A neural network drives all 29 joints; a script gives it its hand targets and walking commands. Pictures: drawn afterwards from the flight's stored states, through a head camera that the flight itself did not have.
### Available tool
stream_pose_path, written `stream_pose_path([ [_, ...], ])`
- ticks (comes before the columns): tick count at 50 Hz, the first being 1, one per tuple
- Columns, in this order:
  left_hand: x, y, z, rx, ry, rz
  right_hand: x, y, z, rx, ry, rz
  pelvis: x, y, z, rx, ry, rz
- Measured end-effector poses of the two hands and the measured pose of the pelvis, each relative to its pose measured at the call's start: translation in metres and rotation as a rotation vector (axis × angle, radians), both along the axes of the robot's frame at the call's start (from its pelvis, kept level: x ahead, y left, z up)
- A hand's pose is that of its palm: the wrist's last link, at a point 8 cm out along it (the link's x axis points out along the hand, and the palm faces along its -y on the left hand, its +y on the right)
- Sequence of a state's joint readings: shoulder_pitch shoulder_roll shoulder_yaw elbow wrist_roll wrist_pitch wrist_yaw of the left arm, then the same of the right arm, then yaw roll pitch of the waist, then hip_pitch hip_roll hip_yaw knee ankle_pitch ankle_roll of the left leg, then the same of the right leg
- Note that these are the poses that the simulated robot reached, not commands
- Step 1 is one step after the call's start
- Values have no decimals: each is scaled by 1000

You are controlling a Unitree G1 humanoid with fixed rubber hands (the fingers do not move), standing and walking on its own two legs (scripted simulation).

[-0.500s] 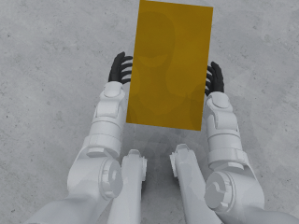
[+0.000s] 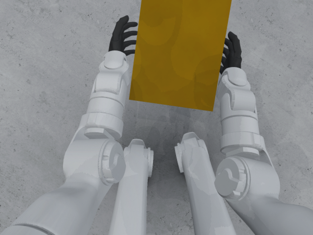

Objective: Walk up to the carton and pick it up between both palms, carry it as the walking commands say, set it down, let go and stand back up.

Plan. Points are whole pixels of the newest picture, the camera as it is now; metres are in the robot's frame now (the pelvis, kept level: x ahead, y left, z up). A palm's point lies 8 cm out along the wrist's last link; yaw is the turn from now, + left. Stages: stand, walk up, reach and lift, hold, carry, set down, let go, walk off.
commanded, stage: set down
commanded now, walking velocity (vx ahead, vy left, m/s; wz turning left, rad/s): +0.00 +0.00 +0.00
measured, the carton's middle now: (173, 51) +0.53 -0.05 -0.17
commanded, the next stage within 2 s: none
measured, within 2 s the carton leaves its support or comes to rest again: rests again in 1.76 s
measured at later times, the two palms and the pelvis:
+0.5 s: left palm (125, 53) +0.54 +0.08 -0.18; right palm (217, 68) +0.49 -0.17 -0.19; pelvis -0.01 +0.00 -0.06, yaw +0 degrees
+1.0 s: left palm (127, 56) +0.56 +0.08 -0.26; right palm (208, 69) +0.50 -0.17 -0.27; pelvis +0.00 +0.00 -0.10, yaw +0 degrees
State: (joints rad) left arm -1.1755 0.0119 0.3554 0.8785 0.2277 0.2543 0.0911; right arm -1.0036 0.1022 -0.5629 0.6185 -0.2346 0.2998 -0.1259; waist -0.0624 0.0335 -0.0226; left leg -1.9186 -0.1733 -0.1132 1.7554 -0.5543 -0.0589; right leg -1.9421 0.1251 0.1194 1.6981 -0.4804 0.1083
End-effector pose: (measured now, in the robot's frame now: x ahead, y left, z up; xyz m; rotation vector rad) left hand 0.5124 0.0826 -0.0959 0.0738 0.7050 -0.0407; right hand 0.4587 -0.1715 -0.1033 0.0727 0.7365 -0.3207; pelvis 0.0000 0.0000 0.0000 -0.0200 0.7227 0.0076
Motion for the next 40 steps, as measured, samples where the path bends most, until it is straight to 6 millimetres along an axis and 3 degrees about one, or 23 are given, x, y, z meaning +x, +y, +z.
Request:
stream_pose_path([
  [40, 45, -3, -139, 35, 23, -33, 42, -3, -140, -9, 30, 8, -2, -1, -90, -9, 43, 10],
])
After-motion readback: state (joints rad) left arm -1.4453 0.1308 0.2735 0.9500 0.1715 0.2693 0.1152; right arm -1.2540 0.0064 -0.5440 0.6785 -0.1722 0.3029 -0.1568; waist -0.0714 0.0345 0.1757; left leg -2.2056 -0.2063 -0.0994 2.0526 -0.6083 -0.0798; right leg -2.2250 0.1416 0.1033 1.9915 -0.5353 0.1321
